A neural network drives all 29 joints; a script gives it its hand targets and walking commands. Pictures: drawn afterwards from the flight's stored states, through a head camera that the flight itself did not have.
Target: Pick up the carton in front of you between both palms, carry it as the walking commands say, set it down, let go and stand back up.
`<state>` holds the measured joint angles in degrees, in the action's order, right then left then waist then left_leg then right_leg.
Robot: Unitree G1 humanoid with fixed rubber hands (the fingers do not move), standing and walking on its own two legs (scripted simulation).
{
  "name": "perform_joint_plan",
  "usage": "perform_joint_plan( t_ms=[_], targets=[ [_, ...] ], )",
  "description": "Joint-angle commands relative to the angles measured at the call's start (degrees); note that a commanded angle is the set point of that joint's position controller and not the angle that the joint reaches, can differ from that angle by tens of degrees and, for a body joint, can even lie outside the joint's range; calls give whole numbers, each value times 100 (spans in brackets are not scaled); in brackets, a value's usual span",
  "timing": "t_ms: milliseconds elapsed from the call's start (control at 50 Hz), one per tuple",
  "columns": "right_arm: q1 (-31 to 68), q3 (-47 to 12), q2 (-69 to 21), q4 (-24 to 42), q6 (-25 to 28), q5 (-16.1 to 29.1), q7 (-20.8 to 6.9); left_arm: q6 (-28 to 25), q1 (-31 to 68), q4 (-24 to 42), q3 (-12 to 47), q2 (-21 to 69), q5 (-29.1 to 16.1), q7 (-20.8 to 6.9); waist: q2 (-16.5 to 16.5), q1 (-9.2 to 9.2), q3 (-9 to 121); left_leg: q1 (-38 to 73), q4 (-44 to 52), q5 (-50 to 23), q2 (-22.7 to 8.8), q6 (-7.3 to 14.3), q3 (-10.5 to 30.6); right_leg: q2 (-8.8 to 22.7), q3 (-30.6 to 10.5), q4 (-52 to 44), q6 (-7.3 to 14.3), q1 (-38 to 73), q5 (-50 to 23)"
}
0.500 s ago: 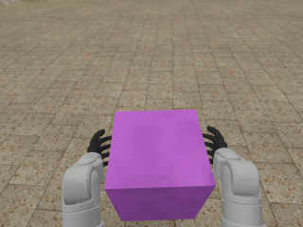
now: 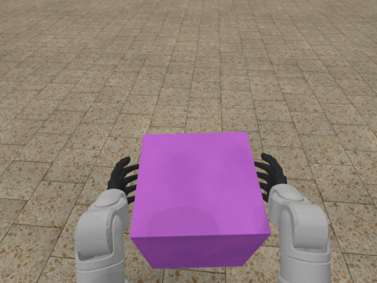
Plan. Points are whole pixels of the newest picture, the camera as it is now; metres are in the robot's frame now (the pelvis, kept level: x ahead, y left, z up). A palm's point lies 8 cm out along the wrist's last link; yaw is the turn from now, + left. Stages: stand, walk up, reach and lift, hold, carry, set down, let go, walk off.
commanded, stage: carry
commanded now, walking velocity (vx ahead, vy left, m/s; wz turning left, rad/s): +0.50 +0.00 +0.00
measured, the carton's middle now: (196, 205) +0.28 +0.00 +0.03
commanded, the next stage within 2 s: none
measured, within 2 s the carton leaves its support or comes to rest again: neither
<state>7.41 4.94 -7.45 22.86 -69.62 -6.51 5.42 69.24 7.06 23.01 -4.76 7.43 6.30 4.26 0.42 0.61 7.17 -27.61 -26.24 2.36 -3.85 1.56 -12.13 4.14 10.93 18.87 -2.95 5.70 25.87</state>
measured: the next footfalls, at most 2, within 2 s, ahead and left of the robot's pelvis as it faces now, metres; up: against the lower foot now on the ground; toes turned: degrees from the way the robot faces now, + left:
right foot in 0.48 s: +0.50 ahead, -0.11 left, +0.00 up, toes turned +3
left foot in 0.78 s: +0.51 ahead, +0.11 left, +0.00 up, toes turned -9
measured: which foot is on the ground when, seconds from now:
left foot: down 0.00-0.48, up 0.50-0.76, down 0.78-1.00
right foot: down 0.00-0.04, up 0.06-0.46, down 0.48-1.00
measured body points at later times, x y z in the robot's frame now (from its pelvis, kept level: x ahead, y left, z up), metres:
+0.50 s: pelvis +0.33 -0.01 +0.00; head +0.31 -0.02 +0.45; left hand +0.60 +0.14 +0.09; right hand +0.61 -0.16 +0.09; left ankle +0.14 +0.10 -0.72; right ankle +0.46 -0.10 -0.72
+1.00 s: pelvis +0.51 -0.01 +0.02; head +0.48 +0.00 +0.46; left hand +0.78 +0.15 +0.09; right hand +0.79 -0.16 +0.09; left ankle +0.47 +0.10 -0.72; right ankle +0.46 -0.10 -0.72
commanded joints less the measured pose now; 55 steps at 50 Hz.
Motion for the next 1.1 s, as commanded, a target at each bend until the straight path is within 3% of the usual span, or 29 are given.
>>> perform_joint_plan(
  t_ms=[0, 20, 40, 80, 100, 140, 200, 260, 360, 400, 440, 460, 480, 500, 520, 560, 580, 600, 660, 700, 740, 760, 780, 800, 820, 900, 960, 1080],
  targets=[
    [2197, -3798, -4531, -114, -127, 2187, -1438, 202, 2452, 191, 3883, 4434, -2246, -1350, -673, -269, 1303, 3177, 628, 1396, -866, 314, 1623, 184, 284, 3123, 208, -2000, -2812],
    [2286, -3740, -4594, -243, -84, 2155, -1465, 253, 2645, 264, 4003, 4556, -2298, -1345, -2272, -251, 1698, 4428, 1240, 1286, -1963, 1106, 3921, -549, -126, 4657, 25, -3789, -310],
    [2347, -3825, -4809, -176, -84, 2314, -1498, 219, 2695, 172, 3997, 4676, -2271, -1358, -1670, -192, 1549, 4388, 1273, 186, -2016, 1152, 3892, -355, -778, 5458, 168, -4366, 145],
    [2615, -3923, -5263, -36, 7, 2441, -1548, 102, 2793, 129, 4038, 5065, -2317, -1379, -585, -213, 1523, 3800, 1016, -875, -1719, 856, 2725, 161, -1086, 5368, 379, -4388, -343],
    [2734, -3961, -5388, 16, 49, 2457, -1558, 46, 2799, 78, 4058, 5276, -2318, -1377, -361, -170, 1479, 3481, 1131, -833, -1616, 662, 2351, 331, -1120, 4892, 392, -4250, -663],
    [2724, -4007, -5459, 81, 110, 2509, -1588, -57, 2664, 19, 4080, 5443, -2258, -1348, -630, -137, 1506, 3156, 1364, -426, -1441, 488, 1790, 304, -919, 4279, 333, -3923, -1016],
    [2557, -4018, -5366, 125, 137, 2543, -1644, -144, 2429, 2, 4092, 5462, -2122, -1266, -816, -130, 1246, 3070, 1730, -8, -1333, 545, 1337, 246, -640, 3360, 201, -4044, -1298],
    [2522, -3992, -5150, 209, 107, 2535, -1650, -116, 2429, 112, 4093, 5332, -2101, -1211, -832, -139, 872, 3132, 1826, -150, -1141, 548, 921, 219, -406, 2338, 109, -4189, -1813],
    [2285, -3849, -4855, -27, -29, 2302, -1580, 77, 2384, 42, 4030, 4998, -2141, -1261, -854, -189, 282, 3227, 1648, -1049, -999, 482, 487, 32, 4, 1234, 201, -3996, -2390],
    [2294, -3822, -4813, -107, -65, 2240, -1551, 136, 2438, -8, 3986, 4926, -2184, -1306, -909, -188, 170, 3265, 1227, -2102, -963, 324, 289, -88, 113, 931, 267, -3646, -2657],
    [2352, -3834, -4845, -120, -84, 2235, -1533, 153, 2363, -111, 3929, 4909, -2205, -1346, -807, -32, 494, 3003, 64, -2849, -692, -17, -127, -440, 428, 363, 315, -2334, -3077],
    [2377, -3839, -4833, -144, -86, 2221, -1530, 149, 2390, -143, 3900, 4892, -2187, -1372, -554, 43, 772, 2460, -742, -2469, -462, -232, -248, -326, 369, 239, 314, -1282, -3522],
    [2484, -3877, -4798, -152, -83, 2220, -1528, 157, 2353, -180, 3867, 4888, -2170, -1394, 250, 127, 1324, 1539, -1990, -434, -235, -455, -118, 739, -755, 659, 469, -42, -5355],
    [2577, -3977, -4954, -74, -104, 2294, -1518, 104, 2334, -413, 3777, 4891, -2172, -1432, 1525, 160, 1966, -21, -3466, 2364, 398, -614, 215, 1998, -2472, 628, 1492, 1518, -6422],
    [2536, -3986, -5007, -84, -68, 2298, -1530, 33, 2095, -460, 3770, 5086, -2233, -1447, 1456, 111, 2130, -131, -4228, 3038, 401, -525, 826, 2118, -2803, 207, 1739, 1116, -6211],
    [2839, -4110, -5377, 51, 85, 2333, -1561, -126, 2389, -275, 3900, 5551, -2316, -1484, 765, 78, 1960, -192, -3841, 2822, -1, -263, 1224, 1793, -1932, 101, 1498, 533, -5853],
    [2900, -4170, -5554, 76, 146, 2374, -1561, -192, 2458, -227, 3936, 5706, -2322, -1491, 552, 31, 1760, 10, -2955, 2628, -204, -222, 1278, 1622, -1538, -18, 1240, 120, -5570],
    [2859, -4197, -5659, 93, 201, 2397, -1549, -248, 2492, -161, 3960, 5774, -2337, -1490, 549, -15, 1735, 422, -2146, 2511, -179, -226, 1170, 1424, -1225, -141, 1057, -235, -5069],
    [2353, -4222, -5685, 24, 325, 2287, -1487, -319, 2236, -81, 4001, 5730, -2329, -1493, 660, -27, 1838, 1110, -823, 2230, 74, -279, 772, 1320, -834, -148, 1121, -504, -4584],
    [2199, -4233, -5618, 65, 355, 2228, -1474, -334, 2106, -1, 4023, 5613, -2317, -1504, 684, -32, 1856, 1434, -118, 1241, 44, -274, 534, 1195, -527, 66, 1034, -605, -4363],
    [2180, -4225, -5520, 151, 346, 2218, -1491, -335, 2078, 41, 4033, 5489, -2277, -1517, 597, -59, 1726, 2043, 600, -113, -142, -310, 442, 909, -301, 288, 718, -1089, -3393],
    [2216, -4214, -5444, 181, 317, 2229, -1509, -332, 2049, -17, 4024, 5429, -2225, -1519, 481, -53, 1655, 2314, 556, -441, -467, -297, 624, 828, -286, 404, 565, -1441, -2804],
    [2268, -4186, -5342, 142, 297, 2204, -1528, -303, 2088, 6, 4019, 5323, -2188, -1522, 97, -17, 1498, 2130, 296, -1126, -836, -247, 943, 590, -226, 489, 410, -1540, -2269],
    [2303, -4150, -5302, 23, 289, 2174, -1547, -255, 2245, 39, 4062, 5259, -2209, -1518, -217, -5, 1304, 1859, 81, -1290, -875, -169, 889, 534, -343, 439, 323, -1408, -2397],
    [2248, -4107, -5243, -104, 268, 2157, -1558, -219, 2291, -47, 4063, 5179, -2189, -1507, -328, -23, 1124, 1738, 44, -1402, -826, -163, 850, 587, -358, 585, 294, -1361, -2778],
    [2058, -3924, -4968, -625, 275, 2020, -1574, -220, 2159, -517, 4004, 4909, -2014, -1462, -302, -52, 1119, 1903, -195, -2621, -705, -128, 796, 555, -374, 1053, 187, -1348, -4047],
    [2162, -3839, -4970, -896, 422, 1929, -1590, -369, 2194, -808, 3925, 4939, -1884, -1464, -278, -53, 1245, 2091, -322, -3148, -673, -124, 751, 474, -336, 1157, 143, -1377, -4113],
    [2412, -3772, -5094, -1070, 1017, 1762, -1628, -964, 2329, -1063, 3771, 5104, -1675, -1498, -108, -53, 1336, 2069, -419, -2799, -583, -165, 665, 473, -368, 1113, 169, -1184, -4478]
  ],
)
